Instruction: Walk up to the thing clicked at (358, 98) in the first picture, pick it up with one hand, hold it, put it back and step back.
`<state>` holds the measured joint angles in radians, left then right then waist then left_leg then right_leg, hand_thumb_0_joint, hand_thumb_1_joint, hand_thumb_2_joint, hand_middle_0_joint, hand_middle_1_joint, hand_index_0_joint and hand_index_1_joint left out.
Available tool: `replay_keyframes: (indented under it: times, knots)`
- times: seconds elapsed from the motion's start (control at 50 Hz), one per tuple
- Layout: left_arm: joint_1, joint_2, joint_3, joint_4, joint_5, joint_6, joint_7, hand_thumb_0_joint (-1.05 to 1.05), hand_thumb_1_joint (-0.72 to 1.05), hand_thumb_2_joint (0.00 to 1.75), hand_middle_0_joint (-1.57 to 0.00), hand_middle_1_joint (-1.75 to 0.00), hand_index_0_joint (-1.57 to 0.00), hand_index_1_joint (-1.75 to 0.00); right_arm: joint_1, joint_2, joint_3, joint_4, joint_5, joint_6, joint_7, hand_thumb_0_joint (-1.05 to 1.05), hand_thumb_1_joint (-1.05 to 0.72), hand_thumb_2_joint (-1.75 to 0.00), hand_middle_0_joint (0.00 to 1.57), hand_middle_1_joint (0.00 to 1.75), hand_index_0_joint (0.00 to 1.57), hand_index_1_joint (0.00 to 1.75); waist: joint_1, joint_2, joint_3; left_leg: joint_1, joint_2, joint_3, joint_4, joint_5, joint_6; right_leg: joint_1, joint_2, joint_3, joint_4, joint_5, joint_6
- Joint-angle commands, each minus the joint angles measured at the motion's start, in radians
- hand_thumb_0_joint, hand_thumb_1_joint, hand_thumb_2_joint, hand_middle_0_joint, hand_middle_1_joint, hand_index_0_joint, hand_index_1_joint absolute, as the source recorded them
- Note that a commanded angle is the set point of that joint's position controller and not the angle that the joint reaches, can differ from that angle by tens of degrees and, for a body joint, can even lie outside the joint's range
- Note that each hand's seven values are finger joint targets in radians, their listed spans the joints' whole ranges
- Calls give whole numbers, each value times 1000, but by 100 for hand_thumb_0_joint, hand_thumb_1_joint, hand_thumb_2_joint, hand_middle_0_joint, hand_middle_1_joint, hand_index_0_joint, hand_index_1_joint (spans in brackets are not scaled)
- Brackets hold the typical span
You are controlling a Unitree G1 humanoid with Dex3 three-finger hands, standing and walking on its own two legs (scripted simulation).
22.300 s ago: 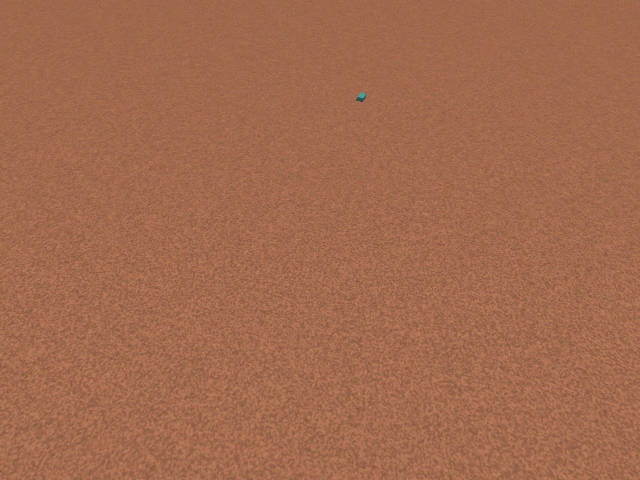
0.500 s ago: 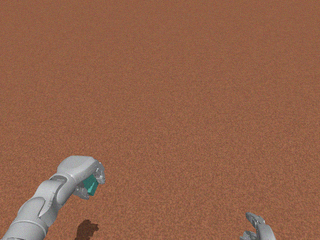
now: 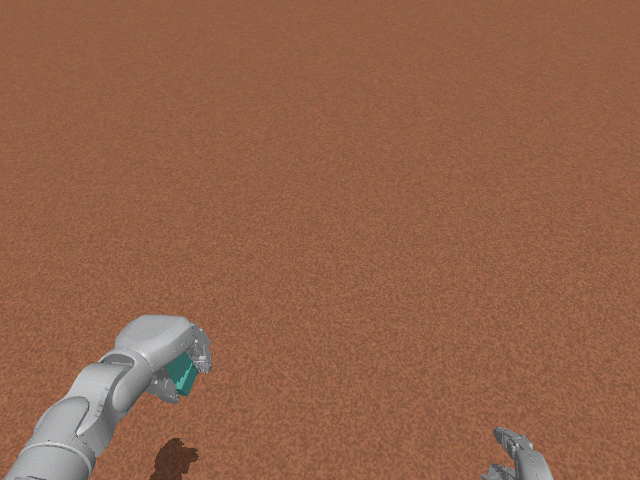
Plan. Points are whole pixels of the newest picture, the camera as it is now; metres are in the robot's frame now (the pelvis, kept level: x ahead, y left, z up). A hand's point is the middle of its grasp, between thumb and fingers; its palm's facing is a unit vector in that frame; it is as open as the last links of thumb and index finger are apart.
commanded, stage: crouch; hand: left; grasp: from above
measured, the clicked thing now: (182, 369) +0.30 +0.21 -0.08
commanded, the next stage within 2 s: go down in 2.00 s
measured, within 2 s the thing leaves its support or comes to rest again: rests again in 1.54 s
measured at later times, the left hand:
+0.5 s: hand (196, 391) +0.32 +0.22 -0.20, palm faces -0.42 +0.11 -0.90, open 6.3 cm
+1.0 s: hand (237, 405) +0.37 +0.20 -0.44, palm faces -0.48 +0.08 -0.87, open 6.1 cm
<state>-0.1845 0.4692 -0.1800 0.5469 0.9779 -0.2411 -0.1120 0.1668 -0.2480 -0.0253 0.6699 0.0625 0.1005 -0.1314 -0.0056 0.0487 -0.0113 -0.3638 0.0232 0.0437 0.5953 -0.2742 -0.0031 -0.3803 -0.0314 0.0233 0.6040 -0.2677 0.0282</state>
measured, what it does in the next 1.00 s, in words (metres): lowers itself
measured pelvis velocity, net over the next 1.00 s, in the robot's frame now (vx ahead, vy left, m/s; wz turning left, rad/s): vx -0.06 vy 0.01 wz -0.01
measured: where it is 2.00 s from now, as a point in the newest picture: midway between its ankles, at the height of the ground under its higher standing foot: outside the picture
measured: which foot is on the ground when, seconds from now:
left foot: down 0.00-1.00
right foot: down 0.00-1.00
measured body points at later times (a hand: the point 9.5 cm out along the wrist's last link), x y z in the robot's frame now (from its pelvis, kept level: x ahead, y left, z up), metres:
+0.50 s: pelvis -0.03 +0.00 -0.10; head +0.08 +0.02 +0.34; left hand +0.33 +0.21 -0.15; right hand +0.09 -0.28 -0.22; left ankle +0.02 +0.12 -0.73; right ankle +0.03 -0.14 -0.73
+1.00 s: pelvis -0.06 +0.01 -0.28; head +0.14 +0.04 +0.12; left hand +0.39 +0.20 -0.39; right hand -0.02 -0.27 -0.40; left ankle +0.02 +0.12 -0.73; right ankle +0.03 -0.14 -0.73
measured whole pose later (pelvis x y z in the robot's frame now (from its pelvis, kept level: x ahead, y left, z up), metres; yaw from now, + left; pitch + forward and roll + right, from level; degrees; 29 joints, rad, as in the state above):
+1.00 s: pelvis -0.06 +0.01 -0.28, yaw +0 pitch +36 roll -4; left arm -0.80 0.51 -0.07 1.27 1.31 -0.28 0.35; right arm 0.20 -0.23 -0.04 0.75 -0.08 -0.01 0.02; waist -0.20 0.03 -0.18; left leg -1.92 0.02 -0.05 1.91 -0.63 0.01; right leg -1.88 -0.03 -0.01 1.86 -0.62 0.04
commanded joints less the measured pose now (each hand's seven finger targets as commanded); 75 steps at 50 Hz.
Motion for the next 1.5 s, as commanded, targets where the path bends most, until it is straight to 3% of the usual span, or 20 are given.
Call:
replay_keyframes:
  times: [0.0, 0.1, 0.18, 0.28, 0.32, 0.42, 0.48, 0.64, 0.78, 0.82, 0.9, 0.98, 1.0, 1.06, 1.12, 1.16, 1.24, 1.3, 1.42, 1.48]
  knots:
    - [-296, 209, 127, -176, -4, -17, 59, 0, 80, 28, -101, -45, -113, -33, -89, -118, -31, -140, -5, -33, -8, 0, -90, -90, 20, 30, 20, 30, 1, -46, -242, 111, -45, -17, -66, 121, 19, 37, 54, -12, -94, 90, -34]
    - [-328, 185, 127, -90, 44, -53, 133, 0, 81, 32, -102, -47, -113, -36, -76, -114, -37, -123, -17, -24, 2, 0, -90, -90, 20, 30, 20, 30, -16, -66, -239, 28, -43, -20, 8, 97, 17, -65, 53, -15, -31, 72, -34]
    - [-344, 178, 139, -7, 108, -89, 225, 0, 78, 32, -102, -45, -112, -35, -43, -123, -56, -109, -31, -16, 22, 0, -91, -90, 20, 30, 20, 30, -14, -65, -306, -97, -50, -13, 157, 104, 12, -159, 46, -17, 95, 90, -34]
    - [-451, 168, 99, 117, 208, -85, 329, 0, 78, 30, -102, -44, -112, -34, 10, -138, -77, -101, -50, 12, 56, 0, -91, -90, 20, 30, 20, 30, -52, -28, -374, -248, -42, -20, 318, 37, 8, -350, 50, -22, 239, 31, -42]
    - [-528, 141, 69, 176, 228, -71, 373, 0, 77, 28, -100, -45, -111, -34, 27, -149, -84, -90, -58, 16, 69, 0, -91, -90, 20, 30, 20, 30, -70, -47, -408, -315, -35, -30, 385, 22, 14, -434, 55, -30, 304, 12, -41]
    - [-672, 177, 90, 288, 267, -32, 474, 0, 77, 21, -100, -40, -111, -28, 68, -173, -103, -59, -78, 1, 82, 0, -91, -90, 20, 30, 20, 30, -79, -1, -526, -462, -35, -51, 533, -57, 15, -612, 52, -44, 462, -63, -48]
    - [-745, 152, 75, 330, 272, -6, 500, 0, 76, 22, -100, -39, -110, -28, 95, -173, -111, -38, -87, -14, 81, 0, -91, -90, 20, 30, 20, 30, -103, 24, -606, -547, -36, -57, 625, -71, 21, -707, 49, -43, 551, -70, -54]
    - [-804, 181, 102, 444, 284, 37, 486, 0, 86, 23, -106, -38, -117, -27, 128, -193, -126, -2, -110, -55, 90, 0, -91, -90, 20, 30, 20, 30, -109, 89, -721, -694, -18, -120, 780, -110, 8, -962, 45, -73, 787, -137, -61]
    - [-895, 187, 110, 524, 280, 18, 466, 0, 86, 21, -107, -31, -117, -20, 143, -198, -114, 5, -123, -94, 111, 0, -90, -90, 20, 30, 20, 30, -162, 60, -689, -925, -27, -144, 896, -348, 13, -1141, 41, -85, 907, -301, -62]
    - [-912, 185, 117, 552, 284, 6, 472, 0, 85, 24, -107, -31, -116, -21, 156, -203, -108, 15, -131, -106, 120, 0, -90, -90, 20, 30, 20, 30, -187, 47, -710, -964, -28, -150, 952, -317, 14, -1186, 34, -88, 957, -279, -61]
    - [-1005, 261, 155, 550, 305, -28, 500, 0, 84, 24, -108, -27, -117, -19, 170, -203, -94, 22, -144, -127, 138, 0, -90, -90, 20, 30, 20, 30, -195, 97, -760, -1044, -35, -127, 1054, -324, 17, -1263, 32, -84, 1033, -292, -62]
    - [-1078, 346, 206, 515, 353, -56, 538, 0, 83, 21, -109, -24, -117, -16, 201, -205, -82, 43, -162, -136, 158, 0, -90, -90, 20, 30, 20, 30, -190, 195, -860, -1033, -39, -103, 1144, -227, 11, -1304, 34, -84, 1117, -222, -67]
    - [-1035, 325, 202, 569, 358, -53, 544, 0, 83, 21, -108, -24, -117, -16, 212, -203, -78, 46, -167, -138, 166, 0, -90, -90, 20, 30, 20, 30, -192, 193, -859, -1026, -38, -96, 1167, -187, 11, -1299, 33, -87, 1129, -193, -65]
    - [-1105, 355, 220, 550, 363, -57, 560, 0, 84, 21, -110, -24, -118, -16, 224, -202, -78, 54, -178, -140, 183, 0, -91, -90, 20, 30, 20, 30, -206, 210, -891, -1066, -40, -75, 1232, -150, 19, -1302, 39, -91, 1167, -156, -64]
    - [-1044, 288, 185, 667, 358, -36, 554, 0, 86, 10, -108, -22, -118, -11, 215, -201, -81, 50, -184, -140, 196, 0, -91, -90, 20, 30, 20, 30, -224, 170, -838, -1125, -39, -71, 1267, -192, 28, -1337, 40, -100, 1176, -182, -59]
    - [-1044, 329, 197, 667, 361, -28, 541, 0, 85, 3, -105, -20, -117, -8, 211, -199, -83, 50, -185, -134, 201, 0, -91, -90, 20, 30, 20, 30, -209, 179, -841, -1163, -43, -62, 1290, -202, 32, -1326, 43, -98, 1194, -183, -58]
    - [-1053, 311, 185, 672, 336, -21, 503, 0, 84, 0, -105, -17, -117, -6, 208, -200, -85, 50, -187, -125, 213, 0, -91, -90, 20, 30, 20, 30, -233, 139, -805, -1241, -39, -68, 1331, -217, 39, -1332, 46, -108, 1231, -182, -52]
    - [-1087, 348, 199, 639, 324, -39, 478, 0, 81, 0, -104, -14, -115, -3, 219, -203, -83, 55, -188, -118, 216, 0, -91, -90, 20, 30, 20, 30, -242, 114, -815, -1270, -36, -74, 1365, -184, 41, -1331, 51, -116, 1264, -149, -49]
    - [-1081, 403, 223, 673, 362, -88, 475, 0, 76, 0, -104, -8, -114, 0, 212, -196, -48, 62, -198, -103, 227, 0, -92, -91, 20, 30, 20, 30, -235, 163, -784, -1301, -38, -69, 1426, -158, 35, -1380, 58, -117, 1328, -134, -54]
    - [-1122, 409, 214, 695, 382, -104, 492, 0, 75, 0, -105, -6, -113, 0, 201, -224, -59, 68, -201, -102, 230, 0, -91, -91, 20, 30, 20, 30, -238, 207, -755, -1316, -38, -72, 1434, -213, 28, -1460, 60, -127, 1362, -196, -64]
